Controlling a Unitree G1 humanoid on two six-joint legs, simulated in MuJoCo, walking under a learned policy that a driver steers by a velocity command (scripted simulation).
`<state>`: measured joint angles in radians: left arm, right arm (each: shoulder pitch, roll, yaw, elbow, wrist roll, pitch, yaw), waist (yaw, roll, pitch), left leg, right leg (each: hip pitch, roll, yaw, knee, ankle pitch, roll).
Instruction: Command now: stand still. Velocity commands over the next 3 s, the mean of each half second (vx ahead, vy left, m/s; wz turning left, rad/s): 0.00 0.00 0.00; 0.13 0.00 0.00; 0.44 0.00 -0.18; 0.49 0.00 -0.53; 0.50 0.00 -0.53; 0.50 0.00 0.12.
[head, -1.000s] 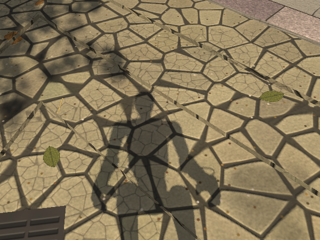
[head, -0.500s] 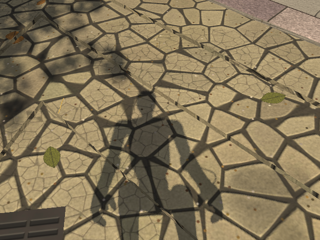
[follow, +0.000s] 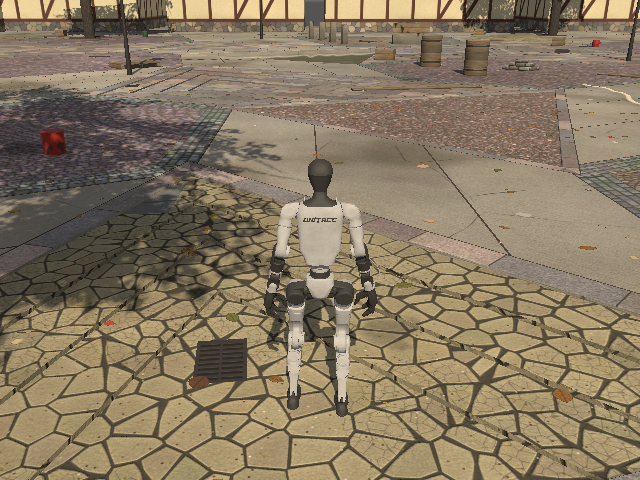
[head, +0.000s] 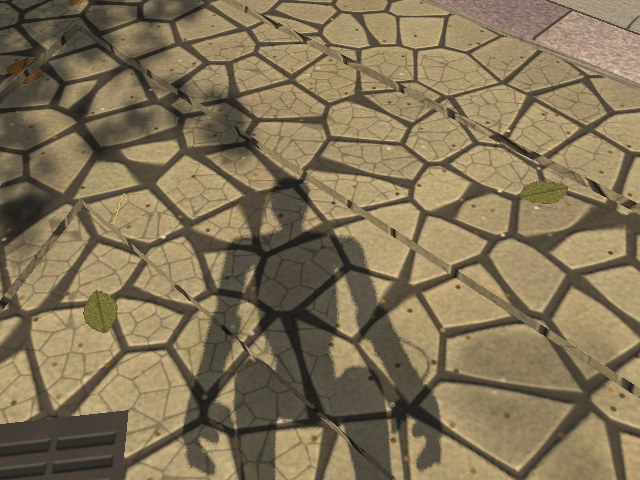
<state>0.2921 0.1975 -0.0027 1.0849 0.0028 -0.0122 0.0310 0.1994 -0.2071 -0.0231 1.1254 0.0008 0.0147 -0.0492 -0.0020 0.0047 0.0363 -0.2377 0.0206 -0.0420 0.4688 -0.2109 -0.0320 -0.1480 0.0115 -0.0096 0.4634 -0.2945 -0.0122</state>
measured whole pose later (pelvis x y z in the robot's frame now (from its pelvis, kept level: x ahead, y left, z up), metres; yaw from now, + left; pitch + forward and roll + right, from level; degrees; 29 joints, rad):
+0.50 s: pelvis +0.00 +0.00 +0.00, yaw +0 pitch -1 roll +0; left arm 0.34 0.18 0.00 1.08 0.00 -0.02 0.03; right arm 0.22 -0.19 -0.02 1.14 0.00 0.01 -0.05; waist 0.00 0.01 0.03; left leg -0.24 0.02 -0.04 0.47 -0.22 -0.03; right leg -0.15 0.01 -0.01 0.47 -0.30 -0.01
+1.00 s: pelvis +0.06 +0.04 -0.01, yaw +0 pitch +0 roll +0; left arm 0.43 0.23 0.05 1.06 -0.03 -0.04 0.03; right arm 0.29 -0.20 -0.05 1.09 0.02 -0.10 0.00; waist 0.00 -0.04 -0.01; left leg -0.26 -0.01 0.07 0.58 -0.30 0.05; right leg -0.19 -0.03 0.03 0.70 -0.45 -0.02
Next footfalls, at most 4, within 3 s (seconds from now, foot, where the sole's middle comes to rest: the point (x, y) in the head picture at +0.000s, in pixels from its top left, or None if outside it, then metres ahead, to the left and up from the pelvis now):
1.40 right None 0.47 -0.10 -0.75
1.86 left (291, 395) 0.69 0.10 -0.75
2.38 right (435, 396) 0.68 -0.22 -0.75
2.84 left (473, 244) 1.10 -0.36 -0.71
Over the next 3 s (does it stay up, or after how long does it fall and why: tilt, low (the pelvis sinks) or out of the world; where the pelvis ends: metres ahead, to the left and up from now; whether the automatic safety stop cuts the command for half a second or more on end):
stays up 0.94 -0.33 0.04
